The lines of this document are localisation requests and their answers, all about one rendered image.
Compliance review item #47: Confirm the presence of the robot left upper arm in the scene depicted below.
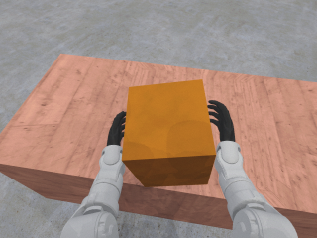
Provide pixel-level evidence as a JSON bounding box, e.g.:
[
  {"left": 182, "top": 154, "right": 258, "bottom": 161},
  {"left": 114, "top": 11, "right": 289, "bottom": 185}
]
[{"left": 60, "top": 211, "right": 119, "bottom": 238}]

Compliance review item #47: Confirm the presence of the left robot hand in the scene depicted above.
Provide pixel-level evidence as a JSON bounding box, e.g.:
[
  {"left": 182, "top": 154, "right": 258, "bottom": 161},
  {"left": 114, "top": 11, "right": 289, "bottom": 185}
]
[{"left": 106, "top": 111, "right": 127, "bottom": 146}]

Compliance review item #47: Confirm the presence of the robot right upper arm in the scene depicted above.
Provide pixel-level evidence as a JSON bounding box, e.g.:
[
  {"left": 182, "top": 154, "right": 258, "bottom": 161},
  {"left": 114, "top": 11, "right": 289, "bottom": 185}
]
[{"left": 232, "top": 208, "right": 298, "bottom": 238}]

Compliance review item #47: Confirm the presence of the right robot hand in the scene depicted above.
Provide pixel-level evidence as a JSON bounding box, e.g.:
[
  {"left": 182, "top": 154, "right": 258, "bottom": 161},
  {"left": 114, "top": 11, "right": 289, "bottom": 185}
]
[{"left": 207, "top": 100, "right": 236, "bottom": 142}]

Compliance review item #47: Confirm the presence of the right robot forearm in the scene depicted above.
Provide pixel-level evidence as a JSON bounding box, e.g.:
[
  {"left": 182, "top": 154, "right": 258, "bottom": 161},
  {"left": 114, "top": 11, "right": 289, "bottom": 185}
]
[{"left": 214, "top": 141, "right": 298, "bottom": 238}]

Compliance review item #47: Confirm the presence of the carton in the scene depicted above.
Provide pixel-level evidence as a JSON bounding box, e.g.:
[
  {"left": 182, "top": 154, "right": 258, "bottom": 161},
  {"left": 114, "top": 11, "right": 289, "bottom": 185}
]
[{"left": 121, "top": 79, "right": 216, "bottom": 187}]

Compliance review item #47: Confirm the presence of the left robot forearm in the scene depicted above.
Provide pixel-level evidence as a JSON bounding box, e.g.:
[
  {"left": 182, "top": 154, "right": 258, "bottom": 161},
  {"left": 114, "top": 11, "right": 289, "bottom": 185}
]
[{"left": 60, "top": 145, "right": 126, "bottom": 238}]

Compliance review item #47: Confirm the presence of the pedestal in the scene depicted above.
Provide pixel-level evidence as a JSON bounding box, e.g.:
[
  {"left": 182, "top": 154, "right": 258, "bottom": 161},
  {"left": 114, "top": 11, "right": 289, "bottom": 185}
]
[{"left": 0, "top": 54, "right": 317, "bottom": 238}]

